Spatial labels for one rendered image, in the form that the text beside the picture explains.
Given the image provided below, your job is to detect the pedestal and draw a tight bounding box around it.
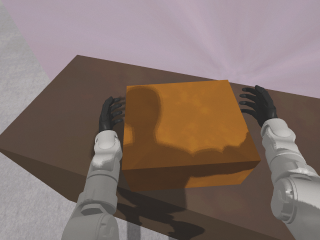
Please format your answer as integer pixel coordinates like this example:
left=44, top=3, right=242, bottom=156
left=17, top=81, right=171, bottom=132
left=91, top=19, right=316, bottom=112
left=0, top=55, right=320, bottom=240

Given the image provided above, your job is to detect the carton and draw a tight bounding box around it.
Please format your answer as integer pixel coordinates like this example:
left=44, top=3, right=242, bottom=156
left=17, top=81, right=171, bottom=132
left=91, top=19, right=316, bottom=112
left=121, top=79, right=261, bottom=192

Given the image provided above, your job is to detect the robot left hand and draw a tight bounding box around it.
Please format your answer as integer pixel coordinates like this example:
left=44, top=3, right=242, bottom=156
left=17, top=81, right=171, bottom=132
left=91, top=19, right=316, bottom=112
left=99, top=96, right=123, bottom=133

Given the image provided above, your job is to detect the robot right upper arm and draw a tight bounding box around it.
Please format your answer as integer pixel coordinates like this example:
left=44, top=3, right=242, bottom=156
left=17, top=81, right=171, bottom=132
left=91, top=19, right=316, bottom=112
left=270, top=177, right=320, bottom=240

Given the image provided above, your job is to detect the left robot forearm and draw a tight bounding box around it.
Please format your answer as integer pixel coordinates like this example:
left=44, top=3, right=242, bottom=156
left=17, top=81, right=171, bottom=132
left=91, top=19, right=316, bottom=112
left=61, top=130, right=123, bottom=240

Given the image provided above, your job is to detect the robot left upper arm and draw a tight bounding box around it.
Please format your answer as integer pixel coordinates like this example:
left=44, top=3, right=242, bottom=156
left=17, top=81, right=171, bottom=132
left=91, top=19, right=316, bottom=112
left=62, top=213, right=120, bottom=240

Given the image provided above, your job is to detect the robot right hand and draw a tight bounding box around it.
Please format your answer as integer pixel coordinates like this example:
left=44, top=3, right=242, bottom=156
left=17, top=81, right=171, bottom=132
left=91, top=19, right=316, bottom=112
left=239, top=85, right=278, bottom=128

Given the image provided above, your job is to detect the right robot forearm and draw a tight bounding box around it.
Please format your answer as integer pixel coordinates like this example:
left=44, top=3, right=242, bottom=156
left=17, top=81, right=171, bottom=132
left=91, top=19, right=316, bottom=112
left=260, top=118, right=320, bottom=187

